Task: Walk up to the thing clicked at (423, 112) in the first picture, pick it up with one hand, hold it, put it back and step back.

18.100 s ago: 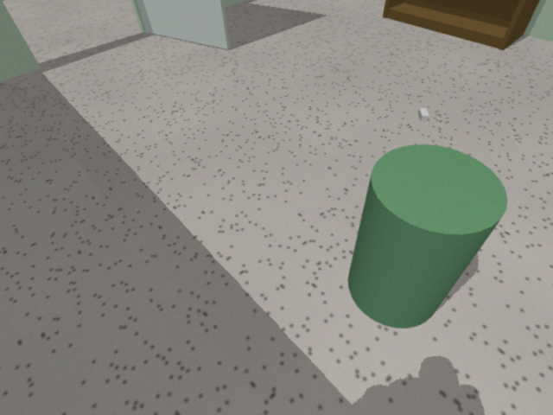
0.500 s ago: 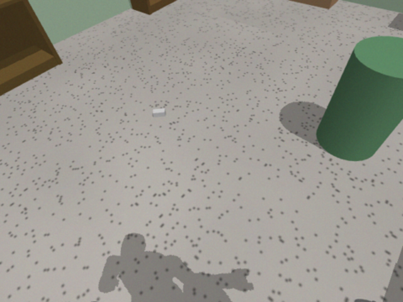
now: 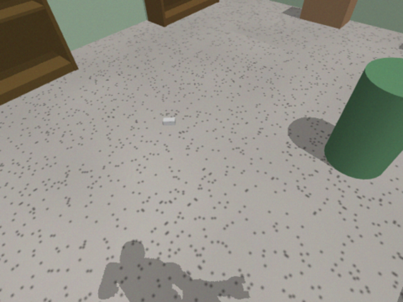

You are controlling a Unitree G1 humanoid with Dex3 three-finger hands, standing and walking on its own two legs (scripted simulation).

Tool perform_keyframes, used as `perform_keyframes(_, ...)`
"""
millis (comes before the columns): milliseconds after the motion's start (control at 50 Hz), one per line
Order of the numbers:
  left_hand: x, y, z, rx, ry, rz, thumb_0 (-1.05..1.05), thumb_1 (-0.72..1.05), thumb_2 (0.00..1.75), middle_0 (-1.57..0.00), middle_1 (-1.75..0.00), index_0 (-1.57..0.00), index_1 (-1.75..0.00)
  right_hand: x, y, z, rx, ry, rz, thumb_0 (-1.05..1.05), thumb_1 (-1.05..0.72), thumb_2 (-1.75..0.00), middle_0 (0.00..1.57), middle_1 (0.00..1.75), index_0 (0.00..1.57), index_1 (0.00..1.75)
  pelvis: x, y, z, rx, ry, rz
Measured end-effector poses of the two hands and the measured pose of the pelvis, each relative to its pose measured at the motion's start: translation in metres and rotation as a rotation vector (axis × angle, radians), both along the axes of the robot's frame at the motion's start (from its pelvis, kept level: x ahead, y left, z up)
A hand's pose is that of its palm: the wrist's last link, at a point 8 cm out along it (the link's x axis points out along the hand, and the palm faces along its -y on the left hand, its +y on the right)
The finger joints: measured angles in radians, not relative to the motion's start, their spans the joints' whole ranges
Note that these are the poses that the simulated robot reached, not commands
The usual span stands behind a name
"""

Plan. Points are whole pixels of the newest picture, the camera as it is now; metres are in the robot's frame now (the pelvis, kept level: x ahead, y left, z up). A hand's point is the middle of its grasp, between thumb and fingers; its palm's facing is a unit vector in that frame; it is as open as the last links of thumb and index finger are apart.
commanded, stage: stand
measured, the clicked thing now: (169, 121) +1.44 +0.29 -0.76
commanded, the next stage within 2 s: none
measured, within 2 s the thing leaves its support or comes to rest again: neither
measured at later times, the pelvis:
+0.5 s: pelvis -0.01 -0.01 +0.00, yaw +2 degrees
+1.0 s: pelvis -0.01 -0.01 +0.00, yaw +3 degrees
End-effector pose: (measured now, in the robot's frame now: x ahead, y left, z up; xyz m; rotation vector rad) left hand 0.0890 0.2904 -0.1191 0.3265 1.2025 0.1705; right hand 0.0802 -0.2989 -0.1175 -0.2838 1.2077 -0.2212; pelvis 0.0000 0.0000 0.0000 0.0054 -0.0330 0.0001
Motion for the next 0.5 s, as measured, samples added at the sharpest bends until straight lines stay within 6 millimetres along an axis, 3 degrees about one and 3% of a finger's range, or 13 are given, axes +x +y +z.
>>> perform_keyframes(200,-0.024,0.003,0.002,0.008,0.022,0.035,0.01,0.90,0.90,-0.20,-0.30,-0.21,-0.30,0.002,0.002,0.001,0.006,-0.012,0.025,0.01,-0.90,-0.90,0.20,0.30,0.20,0.30,-0.005,-0.001,0.002,0.001,-0.008,0.015)
perform_keyframes(500,-0.044,-0.001,0.003,0.010,0.036,0.048,0.01,0.90,0.90,-0.21,-0.30,-0.21,-0.30,-0.017,-0.005,-0.002,0.011,0.023,0.027,0.01,-0.90,-0.90,0.20,0.30,0.20,0.30,-0.013,-0.006,0.002,0.001,-0.012,0.032)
